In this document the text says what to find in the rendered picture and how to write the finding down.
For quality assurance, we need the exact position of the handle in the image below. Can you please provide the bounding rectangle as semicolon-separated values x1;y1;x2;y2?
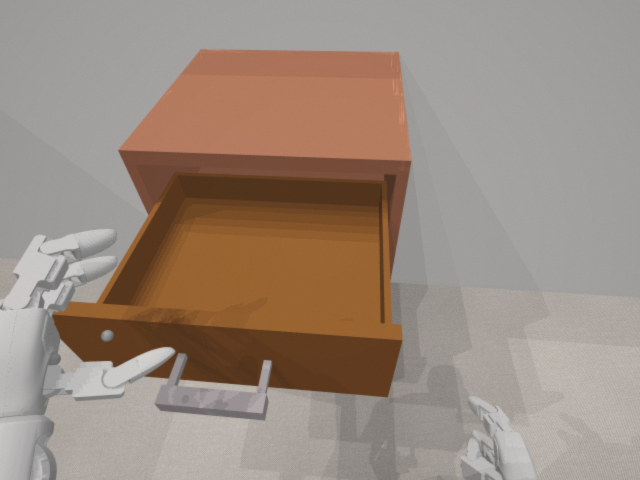
154;353;272;420

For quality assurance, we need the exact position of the drawer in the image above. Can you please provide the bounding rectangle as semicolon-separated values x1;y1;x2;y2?
52;172;402;397

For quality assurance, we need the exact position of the left robot forearm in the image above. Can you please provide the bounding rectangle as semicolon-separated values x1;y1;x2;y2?
0;415;57;480

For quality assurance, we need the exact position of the cabinet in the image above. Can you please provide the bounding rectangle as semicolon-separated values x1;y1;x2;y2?
118;49;411;281

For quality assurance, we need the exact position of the robot right hand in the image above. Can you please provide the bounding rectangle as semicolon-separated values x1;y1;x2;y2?
461;396;539;480

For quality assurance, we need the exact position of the robot left hand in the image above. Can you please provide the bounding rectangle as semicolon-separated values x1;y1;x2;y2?
0;229;176;418

